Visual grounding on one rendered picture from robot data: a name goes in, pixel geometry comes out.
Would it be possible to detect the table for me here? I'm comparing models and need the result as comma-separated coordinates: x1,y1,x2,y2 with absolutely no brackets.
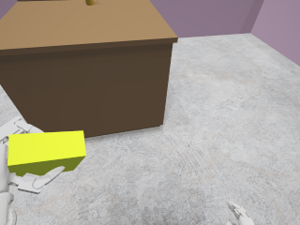
0,0,178,138

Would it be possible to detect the right robot hand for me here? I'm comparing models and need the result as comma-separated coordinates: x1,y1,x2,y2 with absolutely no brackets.
226,201,255,225

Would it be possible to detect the sponge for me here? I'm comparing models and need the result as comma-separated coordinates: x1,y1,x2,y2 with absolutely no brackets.
7,130,86,177

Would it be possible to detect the robot left forearm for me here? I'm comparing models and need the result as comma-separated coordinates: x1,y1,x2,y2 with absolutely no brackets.
0,192,17,225

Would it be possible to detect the left robot hand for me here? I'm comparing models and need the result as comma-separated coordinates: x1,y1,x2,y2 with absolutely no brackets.
0,116,65,194

